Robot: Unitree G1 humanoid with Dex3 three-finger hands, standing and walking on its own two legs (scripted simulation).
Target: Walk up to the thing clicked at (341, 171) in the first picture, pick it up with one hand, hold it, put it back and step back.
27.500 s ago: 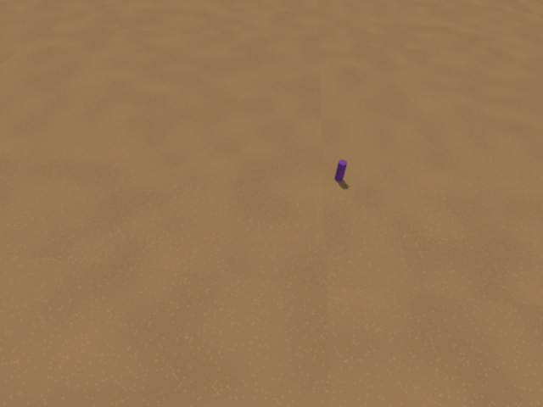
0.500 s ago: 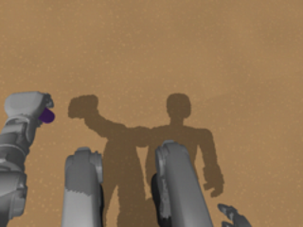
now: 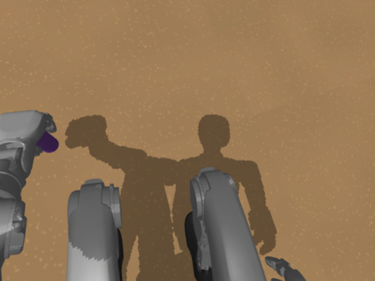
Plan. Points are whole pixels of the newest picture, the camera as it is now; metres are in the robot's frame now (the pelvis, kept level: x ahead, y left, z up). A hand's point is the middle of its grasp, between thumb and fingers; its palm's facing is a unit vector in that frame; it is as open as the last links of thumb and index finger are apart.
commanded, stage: lower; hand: left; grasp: from above
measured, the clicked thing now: (41, 139) +0.45 +0.28 -0.21
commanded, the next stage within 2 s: rest in 0.16 s
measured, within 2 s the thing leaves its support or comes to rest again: rests again in 0.78 s
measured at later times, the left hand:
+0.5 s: hand (44, 147) +0.43 +0.28 -0.22, palm faces -0.46 -0.08 -0.89, open 6.6 cm
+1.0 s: hand (49, 148) +0.43 +0.28 -0.25, palm faces -0.45 -0.10 -0.89, open 6.6 cm
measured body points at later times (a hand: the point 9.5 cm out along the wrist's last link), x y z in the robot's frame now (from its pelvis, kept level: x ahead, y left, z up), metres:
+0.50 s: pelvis +0.01 +0.00 -0.04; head +0.24 +0.06 +0.34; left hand +0.45 +0.28 -0.17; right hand +0.07 -0.27 -0.15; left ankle +0.09 +0.13 -0.32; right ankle +0.10 -0.13 -0.32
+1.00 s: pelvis +0.01 +0.00 -0.06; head +0.24 +0.06 +0.32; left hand +0.45 +0.28 -0.20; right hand +0.05 -0.28 -0.16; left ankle +0.09 +0.13 -0.32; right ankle +0.10 -0.13 -0.32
